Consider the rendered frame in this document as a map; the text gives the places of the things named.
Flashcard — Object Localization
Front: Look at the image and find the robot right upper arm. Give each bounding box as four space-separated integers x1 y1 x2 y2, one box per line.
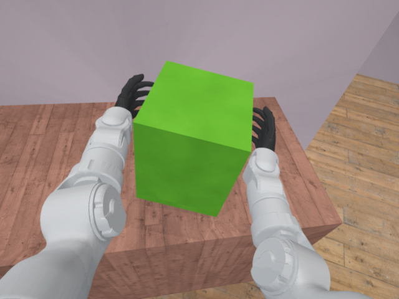
251 236 373 299

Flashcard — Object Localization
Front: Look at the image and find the left robot hand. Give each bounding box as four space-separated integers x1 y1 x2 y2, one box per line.
115 74 154 119

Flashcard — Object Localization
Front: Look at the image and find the robot left upper arm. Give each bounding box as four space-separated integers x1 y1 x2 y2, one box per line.
0 182 126 299

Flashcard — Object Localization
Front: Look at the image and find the right robot hand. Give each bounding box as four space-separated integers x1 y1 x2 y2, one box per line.
252 107 276 152

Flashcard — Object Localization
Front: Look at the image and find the robot right forearm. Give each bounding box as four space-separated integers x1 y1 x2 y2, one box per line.
243 148 316 252

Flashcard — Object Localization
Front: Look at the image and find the pedestal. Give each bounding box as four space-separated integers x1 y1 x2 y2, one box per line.
0 97 343 299

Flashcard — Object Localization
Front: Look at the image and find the carton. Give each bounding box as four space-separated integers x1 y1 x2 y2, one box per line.
133 61 254 217

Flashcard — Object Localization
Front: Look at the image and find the robot left forearm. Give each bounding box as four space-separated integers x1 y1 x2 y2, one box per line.
40 107 133 238

